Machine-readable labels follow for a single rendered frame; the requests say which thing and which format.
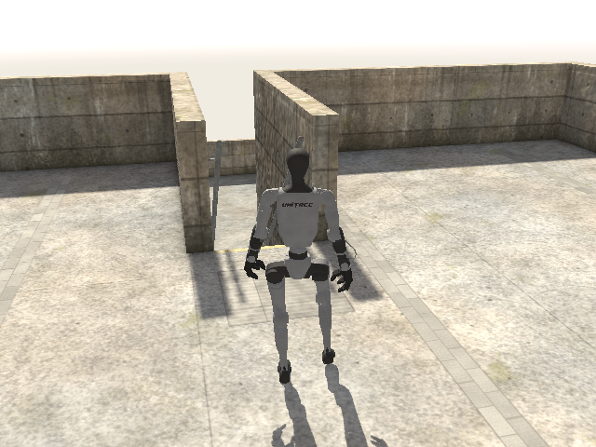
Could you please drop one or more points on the right robot forearm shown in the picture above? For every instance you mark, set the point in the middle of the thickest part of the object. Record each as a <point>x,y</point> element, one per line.
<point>341,252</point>

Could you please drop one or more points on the robot left hand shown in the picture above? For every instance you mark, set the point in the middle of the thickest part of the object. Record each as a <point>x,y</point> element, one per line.
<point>248,266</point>

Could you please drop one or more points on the right robot thigh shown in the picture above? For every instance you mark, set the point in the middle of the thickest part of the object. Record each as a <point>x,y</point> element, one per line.
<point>320,272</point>

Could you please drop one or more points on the left robot thigh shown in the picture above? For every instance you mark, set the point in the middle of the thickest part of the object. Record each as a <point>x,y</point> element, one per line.
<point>275,276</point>

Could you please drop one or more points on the robot thigh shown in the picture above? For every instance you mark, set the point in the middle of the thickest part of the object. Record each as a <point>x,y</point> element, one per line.
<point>320,272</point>
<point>275,276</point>

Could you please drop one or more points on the left robot forearm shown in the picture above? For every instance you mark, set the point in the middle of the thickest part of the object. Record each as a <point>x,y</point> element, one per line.
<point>254,247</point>

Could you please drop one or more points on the robot right hand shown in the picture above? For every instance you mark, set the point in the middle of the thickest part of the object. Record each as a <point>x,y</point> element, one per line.
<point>347,278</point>

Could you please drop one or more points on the robot right upper arm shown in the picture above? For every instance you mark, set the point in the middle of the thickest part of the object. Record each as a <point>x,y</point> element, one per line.
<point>331,213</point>

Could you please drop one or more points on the robot left upper arm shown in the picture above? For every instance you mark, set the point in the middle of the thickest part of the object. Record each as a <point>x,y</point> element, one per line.
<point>268,198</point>

